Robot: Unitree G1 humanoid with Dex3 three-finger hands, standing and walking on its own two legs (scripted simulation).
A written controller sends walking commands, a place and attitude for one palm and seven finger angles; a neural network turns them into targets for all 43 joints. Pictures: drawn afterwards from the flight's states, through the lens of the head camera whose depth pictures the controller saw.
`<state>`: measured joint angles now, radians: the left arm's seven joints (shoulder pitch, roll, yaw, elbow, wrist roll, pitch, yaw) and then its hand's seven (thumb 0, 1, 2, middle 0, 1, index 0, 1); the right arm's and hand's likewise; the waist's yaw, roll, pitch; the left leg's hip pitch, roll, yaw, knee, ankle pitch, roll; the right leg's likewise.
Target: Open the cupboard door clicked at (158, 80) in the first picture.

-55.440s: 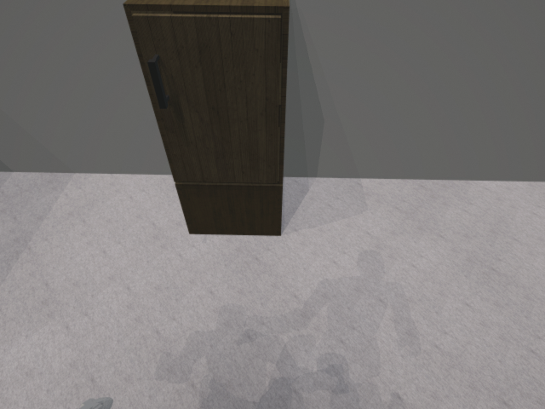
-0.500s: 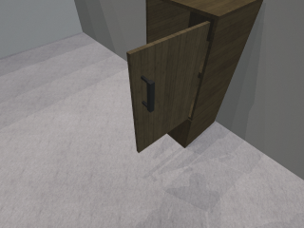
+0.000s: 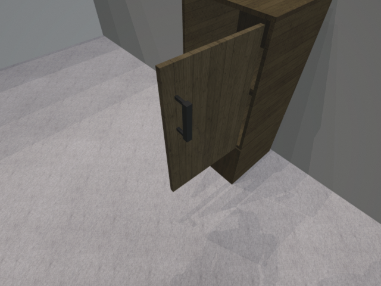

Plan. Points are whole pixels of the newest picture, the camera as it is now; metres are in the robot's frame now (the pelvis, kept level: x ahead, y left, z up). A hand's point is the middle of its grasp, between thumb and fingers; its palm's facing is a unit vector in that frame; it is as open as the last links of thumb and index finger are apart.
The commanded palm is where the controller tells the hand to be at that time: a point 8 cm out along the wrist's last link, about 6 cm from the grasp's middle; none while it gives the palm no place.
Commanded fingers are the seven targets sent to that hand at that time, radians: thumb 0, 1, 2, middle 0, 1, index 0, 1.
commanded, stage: look to check the result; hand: left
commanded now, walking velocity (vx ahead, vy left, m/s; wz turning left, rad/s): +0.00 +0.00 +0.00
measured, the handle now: (183, 119) +0.55 +0.06 +0.01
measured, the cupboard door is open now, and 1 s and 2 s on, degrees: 87 87 87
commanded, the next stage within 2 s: stand and wait in 0.08 s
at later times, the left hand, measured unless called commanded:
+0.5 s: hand out of the picture +0.01 +0.17 -0.17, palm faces +0.03 -0.98 -0.20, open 7.4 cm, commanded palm none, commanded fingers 0.00 0.90 0.90 -0.20 -0.30 -0.20 -0.30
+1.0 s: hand out of the picture +0.03 +0.18 -0.17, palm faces +0.02 -0.97 -0.22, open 7.4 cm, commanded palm none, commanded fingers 0.00 0.90 0.90 -0.20 -0.30 -0.20 -0.30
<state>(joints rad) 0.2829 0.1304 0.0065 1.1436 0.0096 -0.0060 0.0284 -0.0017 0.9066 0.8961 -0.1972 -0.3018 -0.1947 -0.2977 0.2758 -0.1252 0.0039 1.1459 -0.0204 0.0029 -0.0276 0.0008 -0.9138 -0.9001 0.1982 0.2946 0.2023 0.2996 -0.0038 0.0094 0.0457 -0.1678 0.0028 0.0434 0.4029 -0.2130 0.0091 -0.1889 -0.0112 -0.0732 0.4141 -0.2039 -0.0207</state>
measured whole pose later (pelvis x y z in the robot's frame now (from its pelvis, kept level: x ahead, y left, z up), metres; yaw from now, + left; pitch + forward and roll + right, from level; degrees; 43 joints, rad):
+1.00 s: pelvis +0.02 -0.01 +0.00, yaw +0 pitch -1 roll +0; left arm 0.24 0.18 0.01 1.14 0.01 -0.02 0.02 0.00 0.91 0.90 -0.20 -0.30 -0.20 -0.30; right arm 0.22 -0.18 0.00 1.15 -0.02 0.00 -0.03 0.00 -0.91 -0.90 0.20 0.29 0.20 0.30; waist 0.00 0.01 0.05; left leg -0.11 0.02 0.04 0.35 -0.22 -0.01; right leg -0.13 0.01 -0.08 0.36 -0.21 -0.03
